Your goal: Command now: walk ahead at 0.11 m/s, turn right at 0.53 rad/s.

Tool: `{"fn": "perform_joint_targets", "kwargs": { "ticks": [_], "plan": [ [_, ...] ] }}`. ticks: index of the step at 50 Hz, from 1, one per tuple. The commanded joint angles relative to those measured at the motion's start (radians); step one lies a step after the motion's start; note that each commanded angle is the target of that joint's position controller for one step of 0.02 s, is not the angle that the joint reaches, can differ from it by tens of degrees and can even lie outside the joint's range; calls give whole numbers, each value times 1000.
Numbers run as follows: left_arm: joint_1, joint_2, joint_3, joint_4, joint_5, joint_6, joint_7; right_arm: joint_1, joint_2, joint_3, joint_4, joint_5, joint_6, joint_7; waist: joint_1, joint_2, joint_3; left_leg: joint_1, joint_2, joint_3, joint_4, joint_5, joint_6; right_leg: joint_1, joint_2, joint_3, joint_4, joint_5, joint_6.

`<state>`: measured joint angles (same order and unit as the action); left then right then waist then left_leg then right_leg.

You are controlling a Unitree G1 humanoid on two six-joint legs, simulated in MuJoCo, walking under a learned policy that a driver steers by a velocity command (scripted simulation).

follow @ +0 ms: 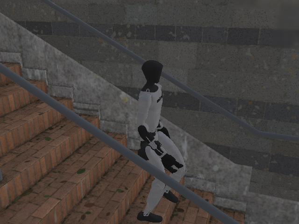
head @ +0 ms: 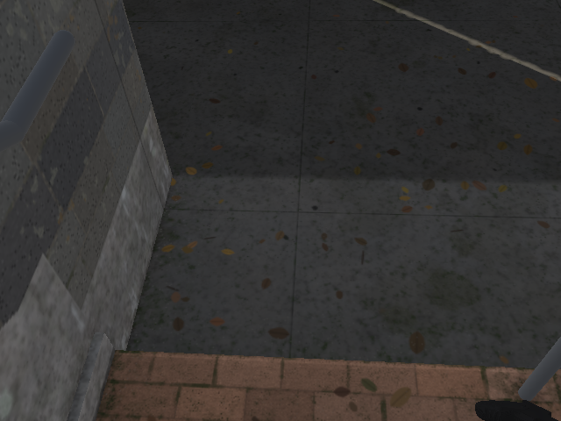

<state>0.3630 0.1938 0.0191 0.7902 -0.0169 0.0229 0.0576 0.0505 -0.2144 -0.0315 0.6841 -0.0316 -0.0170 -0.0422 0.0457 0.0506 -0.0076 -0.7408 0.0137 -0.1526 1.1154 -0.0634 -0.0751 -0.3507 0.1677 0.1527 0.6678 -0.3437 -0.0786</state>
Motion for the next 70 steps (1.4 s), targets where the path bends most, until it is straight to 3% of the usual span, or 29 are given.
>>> {"fn": "perform_joint_targets", "kwargs": {
  "ticks": [1,6,8,9,11,14,17,19,20,24,27,28,29,30,31,34,42,50,52,54,55,56,57,59,60,62,65,67,70],
  "plan": [
    [-72,118,33,-140,-5,8,16,44,-42,-10,-86,-3,1,18,-67,-114,-121,18,-11,20,34,-113,10,148,-274,336,8,944,-189],
    [-177,157,56,-237,-18,26,16,87,-110,-28,-92,24,-38,59,-91,-190,-101,252,-7,21,-284,-154,68,125,-222,390,54,927,-154],
    [-169,73,44,-286,-37,26,28,233,-236,-76,-30,33,-42,56,-104,195,-135,661,184,-251,-580,693,233,-188,65,212,440,237,18],
    [-92,76,43,-254,-25,28,23,220,-169,-56,-40,23,-36,60,-64,302,-131,727,334,-421,-588,914,351,-372,133,230,623,-339,69],
    [-114,170,76,-237,-18,28,15,203,-131,-47,-51,52,-22,75,-45,77,-73,701,345,-297,-542,809,359,-510,36,160,824,-294,127],
    [-201,152,63,-277,-27,67,3,93,-142,-43,-64,28,21,57,-2,22,-44,493,263,-149,-596,505,331,-426,-60,48,832,-114,137],
    [-256,82,25,-313,-19,65,-34,73,-182,-49,-43,43,56,29,2,35,-51,481,204,-4,-628,348,281,-354,-116,-59,561,57,129],
    [-227,125,39,-287,-5,48,-57,53,-218,-42,-66,2,43,27,-5,44,-153,447,251,42,-567,432,311,-232,-102,-99,744,242,133],
    [-290,78,18,-336,-19,58,-61,101,-191,-44,-31,39,54,28,-30,81,-86,515,222,72,-632,221,275,-327,-143,-107,434,55,118],
    [-322,84,28,-349,-45,56,-82,233,-250,-71,19,47,33,49,-102,150,-56,459,259,69,-684,-274,235,-151,-120,-211,236,-206,54],
    [-134,113,55,-270,-35,50,-70,219,-251,-81,41,76,5,52,-34,143,-22,357,241,92,-596,-420,203,129,-83,-276,-43,-101,-15],
    [-7,161,82,-218,-22,44,-69,196,-199,-70,33,67,-14,60,-2,17,-37,274,155,197,-331,-362,159,282,-123,-137,-119,-4,-56],
    [91,319,118,-214,-20,16,-75,100,-177,-61,-67,47,-40,68,10,-280,-25,-119,-28,208,33,-556,75,457,-371,460,-236,188,-231],
    [103,322,115,-201,1,-13,-75,39,-202,-62,-96,61,-61,64,35,-234,-73,-233,5,25,82,-533,84,413,-507,671,-335,-46,-343],
    [75,253,89,-189,16,-33,-78,22,-255,-79,-85,91,-62,60,13,-163,14,-263,31,-5,98,-449,95,368,-506,623,-317,-22,-329],
    [-34,167,57,-196,-4,-41,-70,126,-225,-74,-29,42,-36,47,-68,-170,14,-135,65,32,59,-213,77,219,-395,335,-232,239,-217],
    [125,169,42,-66,5,-57,9,-18,-111,-41,-49,-2,-48,110,-20,-150,31,70,-30,67,-430,560,112,28,-244,113,-106,117,-95],
    [130,170,43,-45,-13,-24,30,-64,-81,-22,-84,1,-44,143,6,-143,71,63,-48,105,-404,342,90,42,-225,219,175,233,-126],
    [131,145,35,-29,-31,-19,45,-119,-68,-22,-94,36,-60,132,43,-147,104,34,1,74,-636,247,86,166,-230,236,259,324,-118],
    [5,180,41,-7,-5,-33,24,324,-166,-73,40,26,-60,121,-183,-208,-59,562,4,103,-573,314,163,-36,-207,181,591,672,-97],
    [-65,170,41,12,-15,-56,0,660,-178,-87,151,13,-54,113,-357,-62,-118,882,55,127,-718,520,243,-200,-97,53,1039,542,-12],
    [54,47,23,27,10,-78,-22,764,-104,-52,211,21,-55,106,-300,208,-146,1176,181,-36,-575,765,318,-567,70,37,1513,-461,45],
    [182,63,15,3,-20,-101,-14,649,-98,-35,190,22,-52,100,-164,342,-184,1252,248,-189,-397,1009,374,-733,15,118,1537,-492,53],
    [30,126,16,-52,-24,-115,-17,542,-75,-33,138,28,-36,87,-138,29,-143,1129,263,-242,-541,583,440,-871,-96,59,1358,-312,50],
    [-5,129,22,-94,-34,-106,-5,423,-193,-63,136,50,-34,78,-41,3,-102,917,331,-472,-694,41,505,-834,-173,-20,1215,-203,59],
    [-197,157,29,-124,-37,-95,3,333,-80,-17,116,25,-77,60,-7,-116,108,574,312,-520,-726,43,446,-807,-258,34,957,-1,67],
    [-271,43,6,-164,51,-115,-25,304,-109,-23,117,43,-78,-1,-3,1,62,185,51,-179,-741,327,323,-235,-238,-60,293,417,123],
    [-98,31,17,-82,24,-108,-52,328,-150,-39,138,30,-67,-1,48,64,-62,106,47,-108,-691,441,302,104,-161,-138,389,615,123],
    [-443,79,19,-199,37,-133,-69,572,-76,-38,173,97,-66,-23,-151,-16,68,745,60,-318,-477,-85,328,-603,-205,15,2,664,75]
  ]
}}
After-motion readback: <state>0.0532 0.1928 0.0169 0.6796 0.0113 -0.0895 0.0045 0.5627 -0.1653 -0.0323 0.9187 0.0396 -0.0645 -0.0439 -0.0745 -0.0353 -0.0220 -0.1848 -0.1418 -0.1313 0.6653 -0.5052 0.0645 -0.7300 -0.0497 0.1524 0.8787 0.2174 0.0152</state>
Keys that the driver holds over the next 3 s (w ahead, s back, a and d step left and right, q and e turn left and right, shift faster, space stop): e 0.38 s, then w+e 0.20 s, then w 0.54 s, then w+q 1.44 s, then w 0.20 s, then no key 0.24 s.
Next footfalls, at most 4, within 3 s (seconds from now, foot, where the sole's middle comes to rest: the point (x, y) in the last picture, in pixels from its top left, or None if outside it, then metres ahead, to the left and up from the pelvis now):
0.12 left None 0.08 0.16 -0.76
0.56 right None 0.03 -0.08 -0.76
1.10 left None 0.35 -0.03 -0.92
1.60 right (462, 418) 0.61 -0.41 -1.09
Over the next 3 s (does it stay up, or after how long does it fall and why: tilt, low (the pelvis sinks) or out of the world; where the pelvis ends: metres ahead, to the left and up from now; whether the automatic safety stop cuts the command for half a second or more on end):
stays up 1.19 -0.18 -0.47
